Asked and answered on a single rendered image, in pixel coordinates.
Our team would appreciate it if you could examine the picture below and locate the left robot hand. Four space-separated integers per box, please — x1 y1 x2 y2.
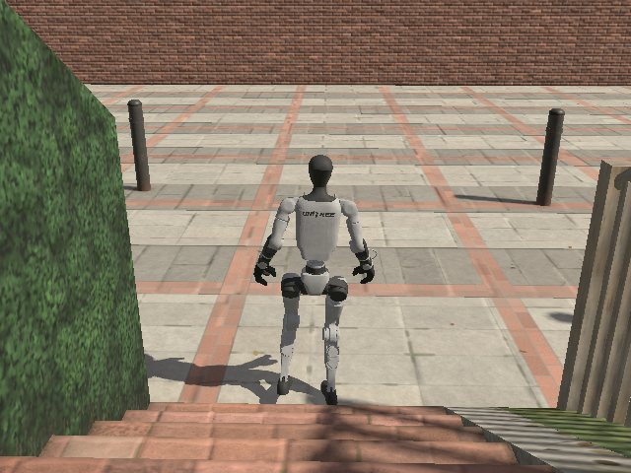
253 264 276 286

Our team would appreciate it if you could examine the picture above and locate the left robot forearm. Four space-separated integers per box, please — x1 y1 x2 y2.
256 235 277 269

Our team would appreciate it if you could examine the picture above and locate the right robot hand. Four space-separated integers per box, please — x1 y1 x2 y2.
352 265 375 284

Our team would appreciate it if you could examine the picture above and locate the right robot upper arm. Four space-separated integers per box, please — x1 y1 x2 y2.
339 199 365 253

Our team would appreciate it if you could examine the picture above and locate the left robot upper arm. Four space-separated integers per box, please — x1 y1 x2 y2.
267 197 299 250

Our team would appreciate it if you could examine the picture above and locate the robot left foot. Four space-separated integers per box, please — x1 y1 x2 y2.
277 375 293 395

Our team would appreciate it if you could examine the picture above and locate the left robot thigh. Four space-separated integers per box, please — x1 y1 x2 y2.
281 273 302 331

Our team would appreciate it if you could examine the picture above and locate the right robot forearm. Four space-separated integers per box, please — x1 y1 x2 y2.
355 239 373 270

